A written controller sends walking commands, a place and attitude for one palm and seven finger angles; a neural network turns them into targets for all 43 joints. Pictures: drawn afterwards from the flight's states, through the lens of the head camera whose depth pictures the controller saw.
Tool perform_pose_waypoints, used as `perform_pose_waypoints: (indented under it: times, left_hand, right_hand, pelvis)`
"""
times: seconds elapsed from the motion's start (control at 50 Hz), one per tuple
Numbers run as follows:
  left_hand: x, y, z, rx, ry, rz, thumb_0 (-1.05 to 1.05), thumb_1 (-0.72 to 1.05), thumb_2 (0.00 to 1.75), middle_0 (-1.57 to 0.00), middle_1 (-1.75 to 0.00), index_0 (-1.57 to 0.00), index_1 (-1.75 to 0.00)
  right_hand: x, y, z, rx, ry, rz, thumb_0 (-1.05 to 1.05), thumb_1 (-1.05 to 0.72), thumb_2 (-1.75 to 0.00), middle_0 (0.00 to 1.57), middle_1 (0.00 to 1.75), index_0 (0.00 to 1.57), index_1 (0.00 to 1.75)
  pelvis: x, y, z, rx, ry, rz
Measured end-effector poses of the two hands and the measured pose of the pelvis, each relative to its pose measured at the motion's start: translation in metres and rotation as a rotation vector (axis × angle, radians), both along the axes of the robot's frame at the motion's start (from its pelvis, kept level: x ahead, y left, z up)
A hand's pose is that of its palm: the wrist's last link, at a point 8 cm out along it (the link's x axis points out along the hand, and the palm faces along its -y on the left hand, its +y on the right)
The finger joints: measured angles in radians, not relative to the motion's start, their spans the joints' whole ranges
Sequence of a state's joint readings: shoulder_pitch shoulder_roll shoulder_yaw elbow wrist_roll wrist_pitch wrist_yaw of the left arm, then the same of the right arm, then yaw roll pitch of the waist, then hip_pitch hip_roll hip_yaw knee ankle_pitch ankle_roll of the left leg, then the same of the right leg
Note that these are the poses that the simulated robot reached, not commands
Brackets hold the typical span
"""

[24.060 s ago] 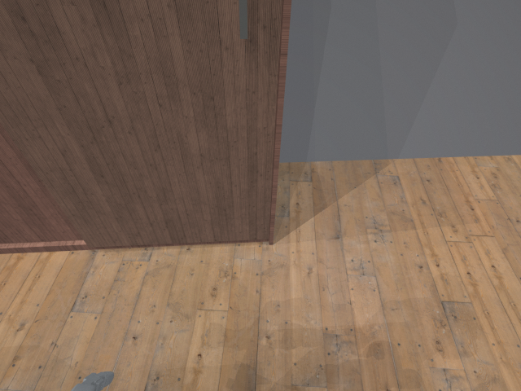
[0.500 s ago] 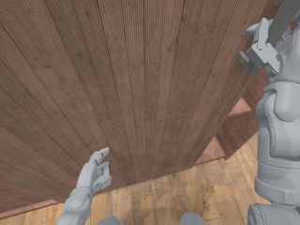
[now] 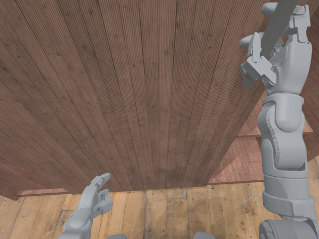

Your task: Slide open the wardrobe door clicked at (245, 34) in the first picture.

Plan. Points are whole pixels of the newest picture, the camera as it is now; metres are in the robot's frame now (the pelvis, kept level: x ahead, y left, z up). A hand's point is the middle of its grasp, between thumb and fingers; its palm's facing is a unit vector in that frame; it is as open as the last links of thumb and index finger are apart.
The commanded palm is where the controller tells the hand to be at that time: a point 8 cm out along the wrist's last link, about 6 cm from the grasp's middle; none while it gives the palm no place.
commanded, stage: step sideways, sliding the door along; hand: right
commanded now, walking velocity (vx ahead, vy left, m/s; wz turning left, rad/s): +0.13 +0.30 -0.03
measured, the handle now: (263, 37) +0.40 -0.20 +0.28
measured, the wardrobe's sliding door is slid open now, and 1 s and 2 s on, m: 0.43 0.52 0.52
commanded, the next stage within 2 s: stop walking and hold the door there in 0.80 s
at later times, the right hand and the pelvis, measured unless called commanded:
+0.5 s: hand (193, 58) +0.37 -0.07 +0.27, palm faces +0.24 +0.97 -0.06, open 5.9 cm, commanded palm +0.35 -0.08 +0.24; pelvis -0.04 +0.10 +0.00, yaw +3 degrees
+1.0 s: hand (193, 56) +0.37 -0.07 +0.26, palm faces +0.45 +0.89 -0.12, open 6.0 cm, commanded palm +0.35 -0.10 +0.23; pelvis -0.03 +0.21 +0.00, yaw -2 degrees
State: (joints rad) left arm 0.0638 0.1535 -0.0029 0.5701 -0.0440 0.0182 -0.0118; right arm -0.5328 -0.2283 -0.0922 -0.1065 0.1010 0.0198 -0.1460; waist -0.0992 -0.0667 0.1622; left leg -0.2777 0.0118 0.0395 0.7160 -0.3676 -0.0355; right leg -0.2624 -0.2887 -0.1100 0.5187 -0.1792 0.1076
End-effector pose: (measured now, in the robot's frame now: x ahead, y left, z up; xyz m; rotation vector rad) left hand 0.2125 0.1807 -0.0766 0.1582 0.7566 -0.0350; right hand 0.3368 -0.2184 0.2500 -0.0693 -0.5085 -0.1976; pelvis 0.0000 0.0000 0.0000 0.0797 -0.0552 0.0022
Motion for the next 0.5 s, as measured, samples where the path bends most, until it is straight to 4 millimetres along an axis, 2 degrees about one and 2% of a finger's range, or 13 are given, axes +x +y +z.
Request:
perform_pose_waypoints:
  times: [0.04, 0.08, 0.2, 0.26, 0.3, 0.4, 0.5]
  left_hand:
    - [0.001, 0.014, -0.008, -0.024, -0.030, -0.002, 0.01, 0.91, 0.90, -0.20, -0.29, -0.20, -0.30]
    - [-0.001, 0.031, -0.016, -0.024, -0.042, 0.015, 0.01, 0.91, 0.90, -0.20, -0.30, -0.20, -0.30]
    - [-0.032, 0.076, -0.019, 0.081, 0.047, 0.096, 0.01, 0.91, 0.90, -0.20, -0.29, -0.20, -0.30]
    - [-0.050, 0.097, -0.022, 0.137, 0.053, 0.148, 0.01, 0.91, 0.90, -0.20, -0.29, -0.20, -0.30]
    - [-0.065, 0.106, -0.022, 0.126, 0.073, 0.187, 0.01, 0.91, 0.90, -0.20, -0.29, -0.20, -0.30]
    - [-0.098, 0.120, -0.019, 0.095, 0.141, 0.191, 0.01, 0.91, 0.90, -0.19, -0.29, -0.20, -0.30]
    - [-0.115, 0.137, -0.025, 0.056, 0.185, 0.160, 0.01, 0.91, 0.90, -0.20, -0.29, -0.20, -0.30]
  right_hand:
    - [0.000, 0.014, 0.000, -0.014, -0.006, -0.028, -0.01, -0.76, -0.85, 0.49, 1.41, 0.12, 1.28]
    - [-0.001, 0.028, 0.000, -0.015, -0.004, -0.047, -0.02, -0.77, -0.86, 0.49, 1.41, 0.10, 1.28]
    - [-0.002, 0.059, 0.002, -0.003, 0.025, 0.020, 0.00, -0.77, -0.84, 0.47, 1.41, 0.12, 1.31]
    - [0.000, 0.069, 0.000, -0.025, 0.000, 0.068, -0.01, -0.75, -0.82, 0.48, 1.41, 0.14, 1.28]
    - [0.000, 0.077, 0.000, -0.034, -0.001, 0.082, -0.01, -0.74, -0.81, 0.49, 1.40, 0.15, 1.25]
    - [-0.001, 0.092, 0.006, -0.032, 0.058, 0.041, 0.00, -0.75, -0.82, 0.49, 1.40, 0.20, 1.29]
    - [-0.003, 0.099, 0.010, -0.022, 0.112, -0.041, 0.01, -0.78, -0.85, 0.48, 1.40, 0.25, 1.34]
  pelvis:
    - [-0.004, 0.019, -0.012, -0.039, 0.012, -0.006]
    - [-0.011, 0.028, -0.018, -0.036, 0.010, -0.011]
    - [-0.022, 0.035, -0.011, -0.070, 0.013, -0.024]
    - [-0.025, 0.038, -0.023, -0.044, 0.006, 0.002]
    - [-0.031, 0.045, -0.022, -0.054, -0.027, 0.031]
    - [-0.038, 0.067, -0.005, -0.026, -0.033, 0.044]
    - [-0.043, 0.101, 0.002, -0.011, -0.020, 0.050]
